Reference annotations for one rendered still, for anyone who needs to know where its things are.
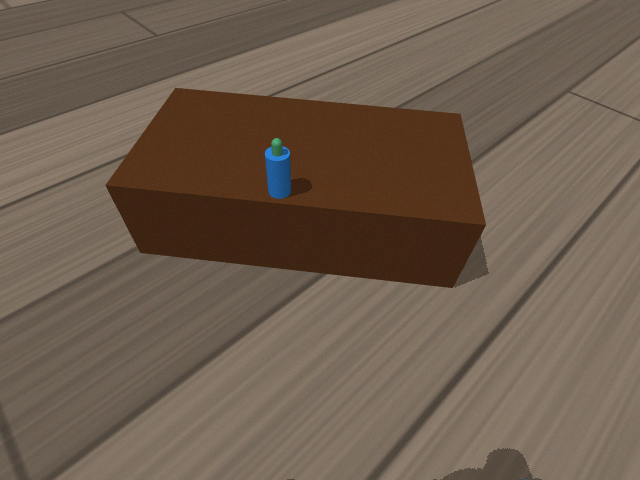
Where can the bottle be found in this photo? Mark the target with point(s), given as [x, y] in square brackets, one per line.
[278, 170]

